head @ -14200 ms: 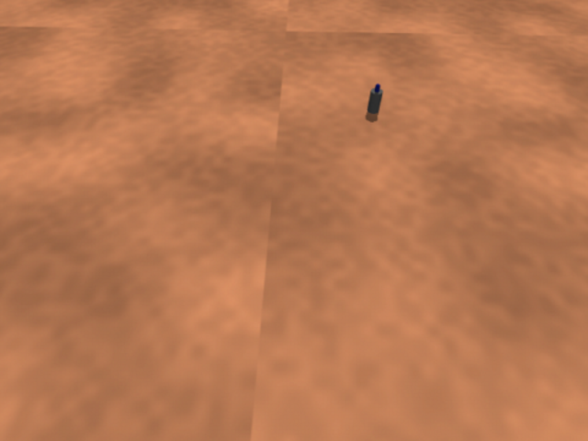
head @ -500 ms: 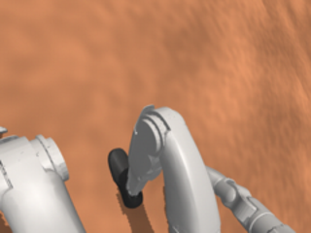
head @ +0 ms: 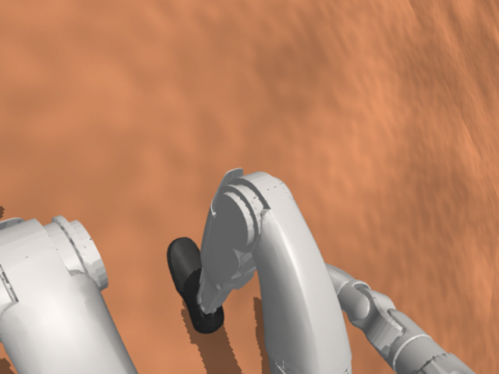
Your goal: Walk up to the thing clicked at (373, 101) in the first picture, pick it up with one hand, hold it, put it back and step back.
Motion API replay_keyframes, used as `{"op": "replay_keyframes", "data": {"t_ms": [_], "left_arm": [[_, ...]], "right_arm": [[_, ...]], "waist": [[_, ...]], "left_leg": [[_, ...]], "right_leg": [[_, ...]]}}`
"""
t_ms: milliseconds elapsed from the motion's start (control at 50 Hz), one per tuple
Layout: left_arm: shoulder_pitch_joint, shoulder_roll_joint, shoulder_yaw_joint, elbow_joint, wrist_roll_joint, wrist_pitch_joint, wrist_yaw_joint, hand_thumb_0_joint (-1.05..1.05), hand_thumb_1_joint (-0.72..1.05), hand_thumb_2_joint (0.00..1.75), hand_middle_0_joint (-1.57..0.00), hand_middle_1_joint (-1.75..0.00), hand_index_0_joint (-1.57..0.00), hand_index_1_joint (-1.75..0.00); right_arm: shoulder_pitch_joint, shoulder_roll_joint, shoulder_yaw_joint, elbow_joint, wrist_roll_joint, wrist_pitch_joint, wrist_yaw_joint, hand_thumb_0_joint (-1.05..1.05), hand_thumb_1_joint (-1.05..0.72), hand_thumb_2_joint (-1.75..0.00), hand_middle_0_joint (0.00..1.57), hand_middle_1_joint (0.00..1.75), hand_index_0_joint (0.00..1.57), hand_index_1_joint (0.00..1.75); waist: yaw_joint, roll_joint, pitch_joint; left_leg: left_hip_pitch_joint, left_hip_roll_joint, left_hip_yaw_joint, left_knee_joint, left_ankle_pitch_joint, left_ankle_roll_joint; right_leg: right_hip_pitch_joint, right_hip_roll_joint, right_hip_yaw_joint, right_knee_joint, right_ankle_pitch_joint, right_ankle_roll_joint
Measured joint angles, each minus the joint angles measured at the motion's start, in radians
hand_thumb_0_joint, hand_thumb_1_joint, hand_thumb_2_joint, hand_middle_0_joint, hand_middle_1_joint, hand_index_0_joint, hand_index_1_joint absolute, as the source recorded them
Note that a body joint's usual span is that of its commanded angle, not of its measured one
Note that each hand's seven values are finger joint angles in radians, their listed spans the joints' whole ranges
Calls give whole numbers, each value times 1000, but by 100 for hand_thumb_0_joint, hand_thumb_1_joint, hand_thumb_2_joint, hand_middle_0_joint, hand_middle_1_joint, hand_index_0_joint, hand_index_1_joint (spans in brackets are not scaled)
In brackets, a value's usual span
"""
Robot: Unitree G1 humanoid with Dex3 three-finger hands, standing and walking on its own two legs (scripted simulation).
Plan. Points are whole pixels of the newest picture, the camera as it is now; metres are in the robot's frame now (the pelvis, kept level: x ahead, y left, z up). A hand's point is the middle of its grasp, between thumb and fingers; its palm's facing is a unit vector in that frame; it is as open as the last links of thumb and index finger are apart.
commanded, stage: close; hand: left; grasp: from the side
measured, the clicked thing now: out of the picture +0.45 +0.27 -0.20
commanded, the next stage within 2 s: settle in 0.16 s
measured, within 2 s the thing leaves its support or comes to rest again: leaves its support in 0.54 s
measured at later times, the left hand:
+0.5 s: hand out of the picture +0.43 +0.27 -0.18, palm faces +0.30 -0.95 -0.01, open 9.9 cm
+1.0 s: hand out of the picture +0.42 +0.30 -0.07, palm faces +0.29 -0.96 -0.04, open 10.0 cm
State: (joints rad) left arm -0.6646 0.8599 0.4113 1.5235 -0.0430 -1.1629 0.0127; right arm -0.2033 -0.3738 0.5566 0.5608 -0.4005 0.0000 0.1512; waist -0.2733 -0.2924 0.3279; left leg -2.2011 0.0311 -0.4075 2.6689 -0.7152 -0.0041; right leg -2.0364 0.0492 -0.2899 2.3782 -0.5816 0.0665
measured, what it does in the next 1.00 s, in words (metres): stands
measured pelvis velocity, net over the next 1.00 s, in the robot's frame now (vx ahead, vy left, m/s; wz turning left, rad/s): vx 0.00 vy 0.00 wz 0.05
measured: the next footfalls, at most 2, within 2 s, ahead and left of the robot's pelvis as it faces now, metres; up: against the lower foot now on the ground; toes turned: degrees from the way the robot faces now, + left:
none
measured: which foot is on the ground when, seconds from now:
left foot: down 0.00-1.00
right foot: down 0.00-1.00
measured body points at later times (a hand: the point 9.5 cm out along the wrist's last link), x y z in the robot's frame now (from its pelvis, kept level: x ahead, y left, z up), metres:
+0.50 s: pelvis +0.00 +0.00 +0.00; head +0.23 +0.20 +0.33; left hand +0.41 +0.32 -0.18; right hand +0.17 -0.24 -0.03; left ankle +0.08 +0.12 -0.25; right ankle +0.15 -0.12 -0.25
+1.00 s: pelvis +0.00 +0.00 +0.02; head +0.19 +0.17 +0.39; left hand +0.40 +0.35 -0.07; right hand +0.19 -0.24 -0.03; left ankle +0.08 +0.12 -0.25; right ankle +0.15 -0.12 -0.25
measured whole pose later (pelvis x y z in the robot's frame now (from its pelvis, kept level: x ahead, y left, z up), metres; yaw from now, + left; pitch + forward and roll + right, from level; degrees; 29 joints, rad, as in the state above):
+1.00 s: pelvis +0.00 +0.00 +0.02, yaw +3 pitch +18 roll -16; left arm -0.58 0.66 0.33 1.04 -0.09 -0.88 -0.05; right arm -0.06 -0.35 0.34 0.59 -0.25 0.04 0.16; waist -0.20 -0.15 0.14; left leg -2.24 0.04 -0.30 2.57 -0.69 0.02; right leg -2.09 0.01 -0.22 2.34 -0.60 0.05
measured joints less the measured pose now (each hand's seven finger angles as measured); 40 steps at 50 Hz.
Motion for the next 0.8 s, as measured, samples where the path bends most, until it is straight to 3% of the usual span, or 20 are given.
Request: {"op": "replay_keyframes", "data": {"t_ms": [280, 520, 660, 800], "left_arm": [[-12, 16, 3, 1, -10, -2, 3, 1, -15, 75, -69, -88, -70, -90], [-6, -4, 6, -43, -12, 11, -1, 0, -31, 95, -70, -103, -71, -105], [8, -37, 1, -145, -4, 48, -6, 0, -35, 101, -71, -106, -72, -108], [48, -96, -18, -287, -16, 135, -20, 0, -38, 105, -71, -107, -72, -109]], "right_arm": [[4, -2, 3, 12, 0, 0, 1, 0, -89, -90, 21, 30, 21, 30], [0, 0, -5, 4, 7, 1, 1, 0, -92, -90, 21, 30, 21, 30], [23, 9, -36, 5, 21, 12, 6, 0, -92, -91, 21, 30, 20, 30], [73, 16, -94, 9, 62, 28, 12, 0, -92, -91, 21, 30, 21, 30]], "waist": [[0, -12, 5], [8, -6, 6], [18, 13, -14], [36, 61, -72]], "left_leg": [[2, 1, -8, -3, 1, -5], [3, 1, -4, -4, -1, 2], [-2, 2, 11, -12, 2, 5], [-13, 5, 43, -39, 8, 9]], "right_leg": [[-1, 3, -6, -7, 6, -2], [5, 3, -3, -10, 2, 1], [1, -1, 6, -9, -2, -2], [-15, -11, 26, -16, -8, -8]]}}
